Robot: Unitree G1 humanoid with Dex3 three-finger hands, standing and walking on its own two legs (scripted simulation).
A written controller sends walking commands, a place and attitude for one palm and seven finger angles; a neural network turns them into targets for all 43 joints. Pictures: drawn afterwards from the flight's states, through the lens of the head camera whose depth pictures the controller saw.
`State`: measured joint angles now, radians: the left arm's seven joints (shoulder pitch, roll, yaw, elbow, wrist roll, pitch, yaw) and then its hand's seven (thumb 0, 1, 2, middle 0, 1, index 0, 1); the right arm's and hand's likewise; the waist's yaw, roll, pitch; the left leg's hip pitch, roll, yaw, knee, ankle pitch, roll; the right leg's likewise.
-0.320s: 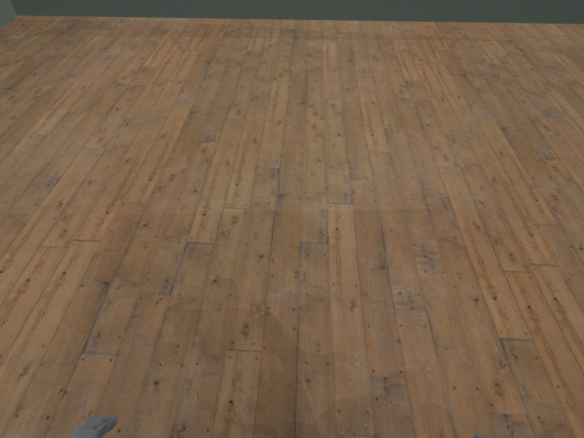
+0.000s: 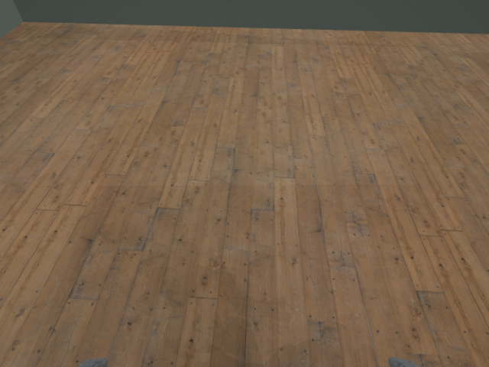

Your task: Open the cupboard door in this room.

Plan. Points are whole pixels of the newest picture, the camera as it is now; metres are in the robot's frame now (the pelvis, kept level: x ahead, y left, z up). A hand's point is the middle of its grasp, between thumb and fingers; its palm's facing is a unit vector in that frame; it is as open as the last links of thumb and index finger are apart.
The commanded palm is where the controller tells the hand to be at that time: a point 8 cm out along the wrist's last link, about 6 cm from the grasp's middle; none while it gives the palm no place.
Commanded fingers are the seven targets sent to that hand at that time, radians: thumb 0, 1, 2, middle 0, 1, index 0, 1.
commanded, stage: stand and wait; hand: left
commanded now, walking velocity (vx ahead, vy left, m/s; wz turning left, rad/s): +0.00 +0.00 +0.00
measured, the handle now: out of the picture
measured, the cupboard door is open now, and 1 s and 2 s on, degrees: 0 0 0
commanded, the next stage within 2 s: turn or walk to find it in 0.58 s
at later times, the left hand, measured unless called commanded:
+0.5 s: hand out of the picture +0.04 +0.24 -0.15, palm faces -0.02 -0.94 -0.33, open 7.4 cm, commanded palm none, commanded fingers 0.00 0.90 0.90 -0.20 -0.30 -0.20 -0.30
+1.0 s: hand out of the picture +0.01 +0.21 -0.19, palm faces +0.09 -0.97 -0.22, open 7.4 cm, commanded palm none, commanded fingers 0.00 0.90 0.90 -0.20 -0.30 -0.20 -0.30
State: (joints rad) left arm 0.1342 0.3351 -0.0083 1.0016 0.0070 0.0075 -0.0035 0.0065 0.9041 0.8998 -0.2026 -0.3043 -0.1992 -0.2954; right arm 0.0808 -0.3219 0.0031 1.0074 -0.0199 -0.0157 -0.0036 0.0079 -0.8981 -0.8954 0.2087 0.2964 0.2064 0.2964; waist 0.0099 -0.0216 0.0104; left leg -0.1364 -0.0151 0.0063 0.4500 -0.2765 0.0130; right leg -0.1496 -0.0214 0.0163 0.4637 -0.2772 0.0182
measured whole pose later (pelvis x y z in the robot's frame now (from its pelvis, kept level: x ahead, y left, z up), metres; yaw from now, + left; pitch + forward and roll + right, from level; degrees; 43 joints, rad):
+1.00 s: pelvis -0.04 +0.00 -0.02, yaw +6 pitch -1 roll +0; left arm 0.19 0.25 0.01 0.98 0.01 0.05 0.02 0.01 0.90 0.90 -0.20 -0.30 -0.20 -0.30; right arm 0.21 -0.22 -0.01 1.02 -0.02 0.04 0.01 0.01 -0.90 -0.90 0.21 0.30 0.20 0.30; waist -0.01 -0.05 0.06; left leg -0.32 -0.04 -0.02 0.64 -0.29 0.03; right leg -0.28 -0.07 -0.07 0.63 -0.33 0.02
